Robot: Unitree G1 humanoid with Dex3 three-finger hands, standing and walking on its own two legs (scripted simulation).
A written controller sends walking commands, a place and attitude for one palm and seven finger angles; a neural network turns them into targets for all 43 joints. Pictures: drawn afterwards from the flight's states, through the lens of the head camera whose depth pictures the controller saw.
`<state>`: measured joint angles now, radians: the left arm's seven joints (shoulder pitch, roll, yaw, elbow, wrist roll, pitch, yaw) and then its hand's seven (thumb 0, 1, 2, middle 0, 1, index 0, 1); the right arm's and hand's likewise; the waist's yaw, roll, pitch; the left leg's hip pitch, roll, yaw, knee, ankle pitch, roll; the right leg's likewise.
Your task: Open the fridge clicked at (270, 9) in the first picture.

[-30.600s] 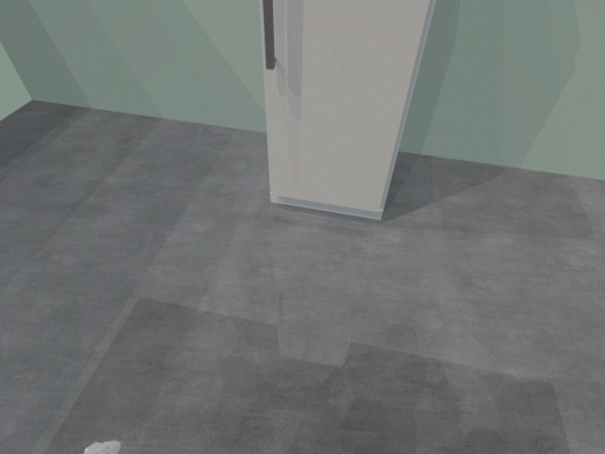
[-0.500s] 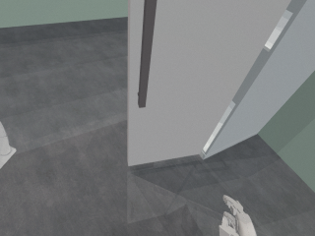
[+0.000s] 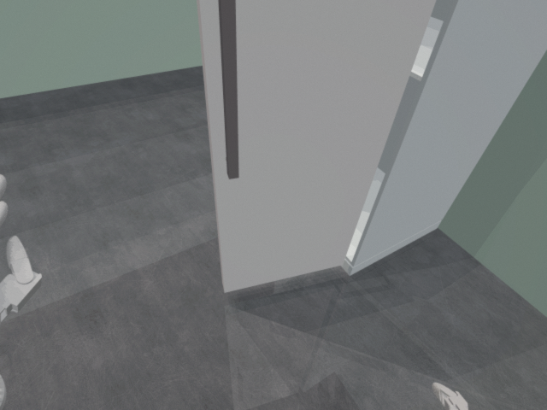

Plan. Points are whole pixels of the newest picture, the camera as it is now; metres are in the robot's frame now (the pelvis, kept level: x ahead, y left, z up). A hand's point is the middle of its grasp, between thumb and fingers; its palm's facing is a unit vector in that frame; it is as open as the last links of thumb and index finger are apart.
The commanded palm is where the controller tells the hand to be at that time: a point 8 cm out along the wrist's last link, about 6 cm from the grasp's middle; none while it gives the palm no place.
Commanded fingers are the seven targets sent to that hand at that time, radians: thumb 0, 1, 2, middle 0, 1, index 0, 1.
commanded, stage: stop stepping back and stand still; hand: left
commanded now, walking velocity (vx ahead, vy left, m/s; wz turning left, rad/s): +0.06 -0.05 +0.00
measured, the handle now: (227, 92) +0.67 +0.15 +0.16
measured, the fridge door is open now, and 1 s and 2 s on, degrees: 76 76 76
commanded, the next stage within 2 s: let the arm hang, fingers relaxed in 0.76 s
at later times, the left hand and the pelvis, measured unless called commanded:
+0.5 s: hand (8, 314) +0.17 +0.29 +0.15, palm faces +0.52 -0.79 -0.33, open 7.4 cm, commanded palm +0.11 +0.32 +0.18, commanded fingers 0.00 0.90 0.90 -0.20 -0.30 -0.20 -0.30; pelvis -0.02 +0.02 -0.01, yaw +1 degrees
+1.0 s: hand out of the picture +0.13 +0.28 -0.03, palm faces +0.15 -0.89 -0.43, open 7.4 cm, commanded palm none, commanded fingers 0.00 0.90 0.90 -0.20 -0.30 -0.20 -0.30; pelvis -0.05 +0.02 +0.00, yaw +2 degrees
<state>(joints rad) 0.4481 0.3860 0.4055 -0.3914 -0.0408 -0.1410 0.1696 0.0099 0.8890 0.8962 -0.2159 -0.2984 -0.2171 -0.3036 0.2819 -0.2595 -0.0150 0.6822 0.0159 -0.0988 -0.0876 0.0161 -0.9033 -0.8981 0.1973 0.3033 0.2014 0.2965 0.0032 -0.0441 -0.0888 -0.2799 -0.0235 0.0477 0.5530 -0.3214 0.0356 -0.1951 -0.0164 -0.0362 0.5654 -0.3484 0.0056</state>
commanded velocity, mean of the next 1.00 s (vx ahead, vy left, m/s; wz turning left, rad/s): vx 0.04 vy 0.00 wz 0.00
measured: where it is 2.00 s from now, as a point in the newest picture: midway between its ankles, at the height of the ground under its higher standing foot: outside the picture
